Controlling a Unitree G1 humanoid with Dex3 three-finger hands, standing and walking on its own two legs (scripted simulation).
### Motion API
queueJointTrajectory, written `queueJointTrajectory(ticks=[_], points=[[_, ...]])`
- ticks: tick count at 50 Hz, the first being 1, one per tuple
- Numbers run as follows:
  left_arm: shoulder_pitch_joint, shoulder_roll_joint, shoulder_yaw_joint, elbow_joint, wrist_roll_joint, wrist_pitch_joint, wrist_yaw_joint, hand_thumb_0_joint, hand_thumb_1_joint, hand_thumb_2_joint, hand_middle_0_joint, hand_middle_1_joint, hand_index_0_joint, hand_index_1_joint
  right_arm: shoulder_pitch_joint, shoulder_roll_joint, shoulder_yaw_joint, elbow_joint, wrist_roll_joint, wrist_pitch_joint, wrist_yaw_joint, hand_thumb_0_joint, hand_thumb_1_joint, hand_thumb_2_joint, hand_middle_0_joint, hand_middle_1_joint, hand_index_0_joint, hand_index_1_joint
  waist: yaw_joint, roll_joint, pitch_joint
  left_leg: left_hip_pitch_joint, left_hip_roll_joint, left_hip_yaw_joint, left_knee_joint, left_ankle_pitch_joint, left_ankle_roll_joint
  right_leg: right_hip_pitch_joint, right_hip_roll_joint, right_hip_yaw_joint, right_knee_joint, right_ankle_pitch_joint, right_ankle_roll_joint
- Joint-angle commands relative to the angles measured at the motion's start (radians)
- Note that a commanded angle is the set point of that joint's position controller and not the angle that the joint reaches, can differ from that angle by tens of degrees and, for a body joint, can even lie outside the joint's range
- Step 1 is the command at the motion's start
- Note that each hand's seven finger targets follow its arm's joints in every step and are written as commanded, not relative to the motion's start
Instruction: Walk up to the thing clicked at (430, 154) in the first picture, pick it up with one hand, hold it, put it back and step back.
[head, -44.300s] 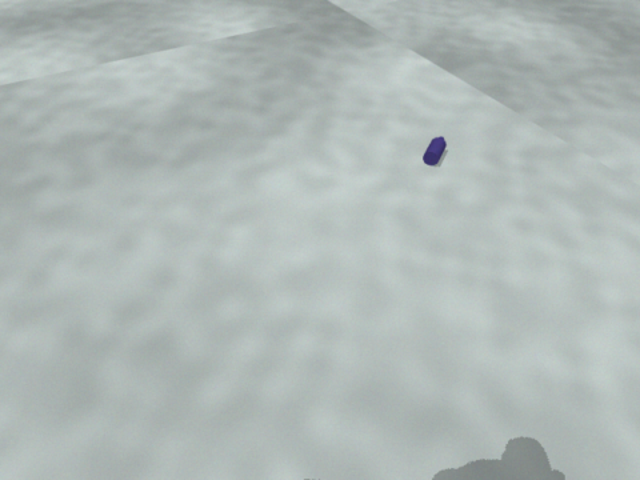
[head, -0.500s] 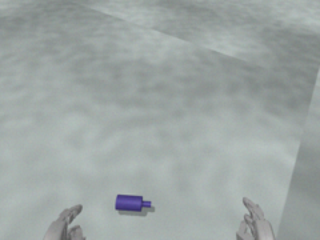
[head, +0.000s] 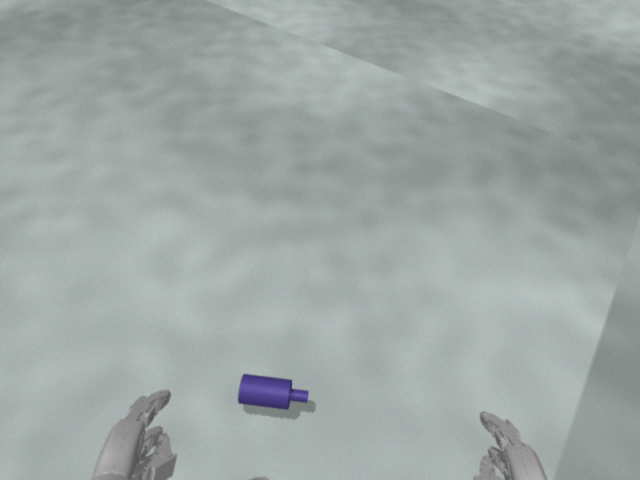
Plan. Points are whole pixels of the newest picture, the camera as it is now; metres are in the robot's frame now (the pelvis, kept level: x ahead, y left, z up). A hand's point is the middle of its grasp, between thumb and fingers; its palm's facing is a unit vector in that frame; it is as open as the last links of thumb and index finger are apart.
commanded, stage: stand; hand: left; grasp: from above
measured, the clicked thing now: (274, 392) +0.46 +0.12 -0.68
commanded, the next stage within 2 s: none
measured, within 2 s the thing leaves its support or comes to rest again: neither
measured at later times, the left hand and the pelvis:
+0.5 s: hand out of the picture +0.05 +0.24 -0.12, palm faces +0.04 -0.95 -0.30, open 7.3 cm; pelvis +0.01 +0.01 +0.05, yaw +0 degrees
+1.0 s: hand out of the picture +0.06 +0.24 -0.10, palm faces +0.03 -0.95 -0.32, open 7.3 cm; pelvis +0.00 +0.00 +0.06, yaw +1 degrees
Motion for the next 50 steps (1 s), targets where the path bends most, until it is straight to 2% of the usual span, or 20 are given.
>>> queueJointTrajectory(ticks=[1,2,3,4,5,6,9,10,14,15,18,22,24,32,35,39,43,47,49,50], points=[[-0.087,0.182,0.095,0.178,0.033,-0.166,0.014,0.000,0.900,0.900,-0.200,-0.300,-0.200,-0.301,-0.040,-0.187,-0.091,0.007,0.023,0.029,0.064,0.000,-0.900,-0.900,0.200,0.300,0.200,0.300,0.023,-0.024,-0.108,0.177,0.012,-0.032,-0.233,0.351,0.056,0.215,-0.065,0.118,-0.208,0.291,-0.076],[-0.097,0.177,0.098,0.218,0.019,-0.167,0.013,0.000,0.900,0.900,-0.200,-0.300,-0.200,-0.301,-0.055,-0.194,-0.096,0.012,0.028,0.033,0.072,0.000,-0.900,-0.900,0.200,0.300,0.200,0.300,0.029,-0.023,-0.110,0.188,0.014,-0.042,-0.244,0.323,0.061,0.211,-0.062,0.108,-0.232,0.246,-0.062],[-0.102,0.181,0.098,0.263,0.021,-0.177,0.016,0.000,0.900,0.900,-0.200,-0.300,-0.200,-0.301,-0.066,-0.184,-0.102,0.030,0.034,0.037,0.078,0.000,-0.900,-0.900,0.200,0.300,0.200,0.300,0.033,-0.045,-0.097,0.198,0.014,-0.044,-0.247,0.334,0.057,0.226,-0.069,0.113,-0.264,0.260,-0.062],[-0.126,0.185,0.098,0.306,0.020,-0.185,0.017,0.000,0.900,0.900,-0.200,-0.300,-0.200,-0.301,-0.065,-0.172,-0.100,0.053,0.036,0.046,0.083,0.000,-0.900,-0.900,0.200,0.300,0.200,0.300,0.025,-0.065,-0.086,0.217,0.012,-0.040,-0.262,0.297,0.060,0.212,-0.080,0.128,-0.297,0.229,-0.061],[-0.146,0.182,0.100,0.341,0.018,-0.192,0.017,0.000,0.900,0.900,-0.200,-0.300,-0.200,-0.301,-0.056,-0.184,-0.103,0.070,0.031,0.052,0.083,0.000,-0.900,-0.900,0.200,0.300,0.200,0.300,0.018,-0.044,-0.087,0.248,0.017,-0.047,-0.286,0.273,0.062,0.207,-0.079,0.125,-0.308,0.201,-0.055],[-0.155,0.177,0.098,0.377,0.016,-0.201,0.016,0.000,0.900,0.900,-0.200,-0.300,-0.200,-0.301,-0.054,-0.186,-0.102,0.089,0.029,0.055,0.083,0.000,-0.900,-0.900,0.200,0.300,0.200,0.300,0.019,-0.010,-0.074,0.248,0.027,-0.061,-0.312,0.291,0.064,0.231,-0.071,0.106,-0.305,0.223,-0.048],[-0.145,0.161,0.097,0.484,0.014,-0.213,0.014,0.000,0.900,0.900,-0.200,-0.300,-0.200,-0.301,-0.076,-0.196,-0.104,0.129,0.025,0.065,0.080,0.000,-0.900,-0.900,0.200,0.300,0.200,0.300,0.035,0.050,-0.034,0.254,0.062,-0.117,-0.417,0.257,0.069,0.268,-0.045,0.063,-0.329,0.203,-0.031],[-0.147,0.166,0.097,0.516,0.013,-0.217,0.014,0.000,0.900,0.900,-0.200,-0.300,-0.200,-0.301,-0.080,-0.195,-0.104,0.138,0.028,0.070,0.079,0.000,-0.900,-0.900,0.200,0.300,0.200,0.300,0.034,0.035,-0.022,0.249,0.062,-0.118,-0.431,0.265,0.066,0.297,-0.049,0.064,-0.350,0.218,-0.031],[-0.133,0.178,0.093,0.627,0.009,-0.229,0.015,0.000,0.900,0.900,-0.200,-0.300,-0.200,-0.301,-0.056,-0.203,-0.103,0.203,0.040,0.077,0.068,0.000,-0.900,-0.900,0.200,0.300,0.200,0.300,0.023,0.003,-0.031,0.361,0.064,-0.098,-0.445,0.446,0.052,0.353,-0.071,0.071,-0.417,0.369,-0.036],[-0.141,0.182,0.093,0.649,0.004,-0.232,0.017,0.000,0.900,0.900,-0.200,-0.300,-0.200,-0.301,-0.046,-0.204,-0.103,0.220,0.041,0.081,0.065,0.000,-0.900,-0.900,0.200,0.300,0.200,0.300,0.017,-0.004,-0.021,0.366,0.061,-0.089,-0.455,0.459,0.049,0.372,-0.077,0.077,-0.433,0.394,-0.035],[-0.163,0.185,0.087,0.705,0.000,-0.229,0.016,0.000,0.900,0.900,-0.200,-0.300,-0.200,-0.301,-0.048,-0.219,-0.100,0.261,0.044,0.094,0.060,0.000,-0.900,-0.900,0.200,0.300,0.200,0.300,0.012,0.018,0.029,0.364,0.071,-0.104,-0.535,0.387,0.044,0.393,-0.071,0.070,-0.481,0.323,-0.028],[-0.156,0.191,0.083,0.779,-0.002,-0.225,0.016,0.000,0.900,0.900,-0.200,-0.300,-0.200,-0.301,-0.060,-0.227,-0.099,0.301,0.050,0.099,0.059,0.000,-0.900,-0.900,0.200,0.300,0.200,0.300,0.015,0.030,0.048,0.380,0.085,-0.123,-0.619,0.311,0.040,0.432,-0.070,0.059,-0.519,0.299,-0.021],[-0.147,0.187,0.078,0.808,-0.001,-0.224,0.014,0.000,0.900,0.900,-0.200,-0.300,-0.200,-0.301,-0.070,-0.230,-0.098,0.317,0.053,0.101,0.059,0.000,-0.900,-0.900,0.200,0.300,0.200,0.300,0.019,0.038,0.068,0.388,0.085,-0.124,-0.641,0.294,0.037,0.430,-0.071,0.056,-0.538,0.295,-0.017],[-0.165,0.207,0.075,0.869,0.002,-0.235,0.015,0.000,0.900,0.900,-0.200,-0.300,-0.200,-0.301,-0.074,-0.218,-0.089,0.360,0.059,0.106,0.065,0.000,-0.900,-0.900,0.200,0.300,0.200,0.300,0.013,-0.019,0.068,0.434,0.078,-0.101,-0.647,0.368,0.030,0.452,-0.090,0.063,-0.606,0.319,-0.013],[-0.176,0.206,0.073,0.881,-0.001,-0.234,0.014,0.000,0.900,0.900,-0.200,-0.300,-0.200,-0.301,-0.079,-0.224,-0.089,0.370,0.058,0.108,0.065,0.000,-0.900,-0.900,0.200,0.300,0.200,0.300,0.010,-0.005,0.072,0.434,0.080,-0.096,-0.656,0.351,0.027,0.457,-0.092,0.065,-0.616,0.304,-0.016],[-0.193,0.216,0.073,0.887,-0.003,-0.238,0.013,0.000,0.900,0.900,-0.200,-0.300,-0.200,-0.301,-0.084,-0.222,-0.082,0.380,0.061,0.105,0.066,0.000,-0.900,-0.900,0.200,0.300,0.200,0.300,0.007,-0.011,0.066,0.449,0.086,-0.093,-0.651,0.433,0.023,0.469,-0.098,0.067,-0.620,0.354,-0.016],[-0.199,0.220,0.073,0.893,-0.005,-0.237,0.012,0.000,0.900,0.900,-0.200,-0.300,-0.200,-0.301,-0.097,-0.233,-0.080,0.389,0.061,0.105,0.065,0.000,-0.900,-0.900,0.200,0.300,0.200,0.300,0.012,0.002,0.050,0.460,0.090,-0.088,-0.649,0.463,0.024,0.483,-0.099,0.068,-0.624,0.375,-0.018],[-0.197,0.224,0.070,0.901,-0.005,-0.239,0.008,0.000,0.900,0.900,-0.200,-0.300,-0.200,-0.301,-0.103,-0.240,-0.075,0.396,0.063,0.108,0.069,0.000,-0.900,-0.900,0.200,0.300,0.200,0.300,0.014,-0.013,0.071,0.445,0.088,-0.086,-0.665,0.394,0.019,0.473,-0.096,0.069,-0.647,0.329,-0.015],[-0.223,0.237,0.074,0.898,-0.007,-0.238,0.007,0.000,0.900,0.900,-0.200,-0.300,-0.200,-0.301,-0.095,-0.244,-0.073,0.399,0.062,0.108,0.069,0.000,-0.900,-0.900,0.200,0.300,0.200,0.300,0.003,0.004,0.070,0.431,0.087,-0.083,-0.676,0.358,0.018,0.479,-0.095,0.073,-0.644,0.316,-0.016],[-0.220,0.241,0.076,0.897,-0.007,-0.238,0.007,0.000,0.900,0.900,-0.200,-0.300,-0.200,-0.301,-0.105,-0.248,-0.074,0.399,0.061,0.108,0.068,0.000,-0.900,-0.900,0.200,0.300,0.200,0.300,0.010,0.007,0.059,0.441,0.090,-0.083,-0.673,0.368,0.020,0.482,-0.099,0.077,-0.643,0.328,-0.020]])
